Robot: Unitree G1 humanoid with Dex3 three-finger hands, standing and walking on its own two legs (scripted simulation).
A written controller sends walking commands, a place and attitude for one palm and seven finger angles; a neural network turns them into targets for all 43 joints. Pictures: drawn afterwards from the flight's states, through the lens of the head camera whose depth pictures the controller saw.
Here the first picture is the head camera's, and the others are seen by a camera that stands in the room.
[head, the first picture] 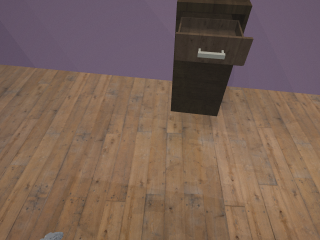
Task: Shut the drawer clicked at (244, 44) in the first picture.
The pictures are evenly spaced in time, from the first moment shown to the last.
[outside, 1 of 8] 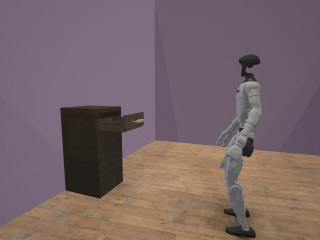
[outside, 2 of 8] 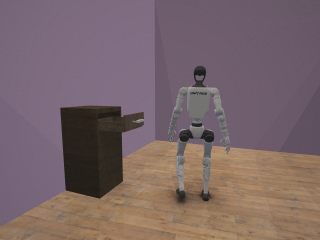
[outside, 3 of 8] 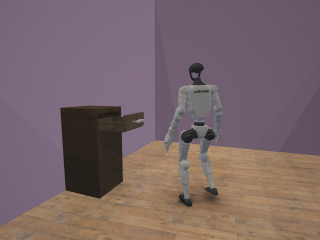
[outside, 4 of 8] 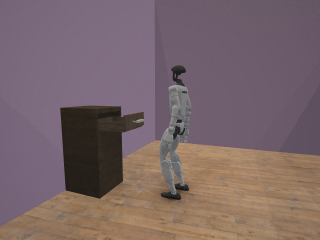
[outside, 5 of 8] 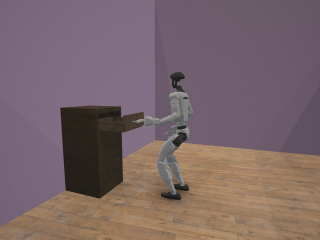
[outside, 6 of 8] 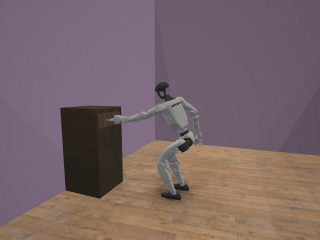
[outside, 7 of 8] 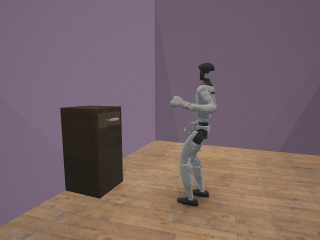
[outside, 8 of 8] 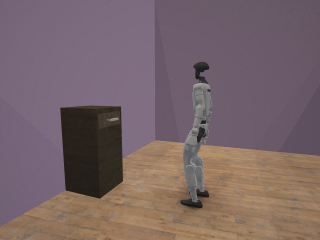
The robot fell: no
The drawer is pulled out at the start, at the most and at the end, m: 0.30 0.30 0.00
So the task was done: yes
